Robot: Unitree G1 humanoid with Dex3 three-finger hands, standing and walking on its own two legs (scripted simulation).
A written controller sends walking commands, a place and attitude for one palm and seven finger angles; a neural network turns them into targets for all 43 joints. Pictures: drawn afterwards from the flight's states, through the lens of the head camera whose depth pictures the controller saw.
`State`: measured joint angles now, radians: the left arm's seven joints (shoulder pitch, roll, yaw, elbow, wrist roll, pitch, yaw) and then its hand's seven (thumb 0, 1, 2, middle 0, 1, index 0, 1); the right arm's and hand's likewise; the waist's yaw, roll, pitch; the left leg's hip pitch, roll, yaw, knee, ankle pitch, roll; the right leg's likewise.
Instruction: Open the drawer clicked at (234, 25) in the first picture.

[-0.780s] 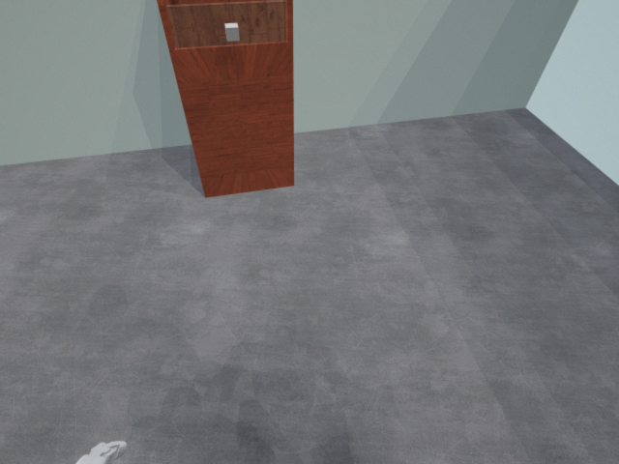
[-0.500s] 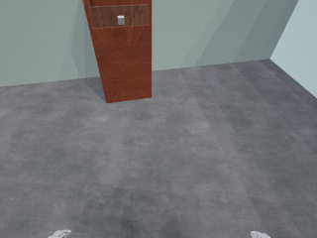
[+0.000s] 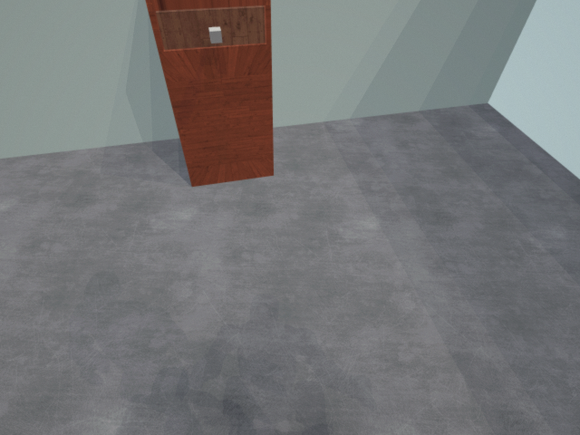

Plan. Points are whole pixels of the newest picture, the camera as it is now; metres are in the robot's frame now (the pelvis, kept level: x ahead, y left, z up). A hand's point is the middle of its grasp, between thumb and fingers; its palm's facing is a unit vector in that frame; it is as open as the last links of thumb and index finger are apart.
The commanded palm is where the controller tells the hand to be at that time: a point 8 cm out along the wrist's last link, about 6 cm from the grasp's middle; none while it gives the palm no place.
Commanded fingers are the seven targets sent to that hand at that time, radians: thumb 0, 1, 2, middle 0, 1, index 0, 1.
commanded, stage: stand and wait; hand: left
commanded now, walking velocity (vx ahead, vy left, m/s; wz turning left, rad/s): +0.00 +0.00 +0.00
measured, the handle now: (215, 32) +1.40 +0.36 -0.01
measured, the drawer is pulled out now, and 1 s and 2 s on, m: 0.00 0.00 0.00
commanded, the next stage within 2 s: look at it before walking up in 0.18 s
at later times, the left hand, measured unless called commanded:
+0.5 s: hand out of the picture +0.07 +0.24 -0.16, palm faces -0.04 -0.94 -0.33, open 7.4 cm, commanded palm none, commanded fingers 0.00 0.90 0.90 -0.20 -0.30 -0.20 -0.30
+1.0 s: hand out of the picture +0.07 +0.24 -0.16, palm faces -0.04 -0.95 -0.30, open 7.4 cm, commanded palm none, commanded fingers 0.00 0.90 0.90 -0.20 -0.30 -0.20 -0.30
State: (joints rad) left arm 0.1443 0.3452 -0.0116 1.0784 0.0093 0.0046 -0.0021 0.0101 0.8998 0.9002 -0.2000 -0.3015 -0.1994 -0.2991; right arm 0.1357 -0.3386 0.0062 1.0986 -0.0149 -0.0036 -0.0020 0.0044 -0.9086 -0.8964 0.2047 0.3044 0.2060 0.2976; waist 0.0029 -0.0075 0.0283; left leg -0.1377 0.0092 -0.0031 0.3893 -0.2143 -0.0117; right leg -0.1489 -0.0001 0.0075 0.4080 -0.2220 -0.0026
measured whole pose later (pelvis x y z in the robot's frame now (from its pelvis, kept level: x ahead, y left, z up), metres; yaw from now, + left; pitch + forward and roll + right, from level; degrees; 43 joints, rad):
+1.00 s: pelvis +0.01 +0.00 +0.00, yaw -1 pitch -1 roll +0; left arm 0.19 0.31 -0.01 1.09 0.02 0.01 0.00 0.01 0.90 0.90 -0.20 -0.30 -0.20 -0.30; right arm 0.15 -0.30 0.01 1.11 -0.03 0.00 0.00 0.00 -0.91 -0.90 0.20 0.30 0.20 0.30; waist 0.01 -0.01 -0.01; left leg -0.13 0.02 0.02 0.41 -0.26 -0.01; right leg -0.16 0.01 0.03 0.43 -0.26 0.00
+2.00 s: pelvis +0.42 -0.01 -0.01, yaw -14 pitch -1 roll -1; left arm 0.30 0.15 0.03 1.09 0.02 -0.06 0.01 0.01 0.91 0.90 -0.20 -0.30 -0.20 -0.30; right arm 0.25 -0.16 -0.05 1.04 -0.03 -0.03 -0.01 0.01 -0.95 -0.90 0.20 0.30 0.20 0.30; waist -0.02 0.01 0.02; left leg -0.60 0.19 0.03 1.07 -0.23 -0.02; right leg -0.16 0.08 -0.13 0.44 -0.28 -0.12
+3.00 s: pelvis +0.72 -0.04 -0.03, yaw -14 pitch +0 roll -2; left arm 0.11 0.15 0.05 0.95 0.02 0.03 0.03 -0.01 0.91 0.90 -0.20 -0.30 -0.20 -0.30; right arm 0.29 -0.15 -0.06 1.00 -0.02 0.04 0.01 0.00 -0.91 -0.90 0.20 0.30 0.20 0.30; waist -0.04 -0.02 0.05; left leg -0.35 0.10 0.13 0.75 -0.39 -0.04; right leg -0.35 -0.18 -0.29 0.64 -0.25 0.03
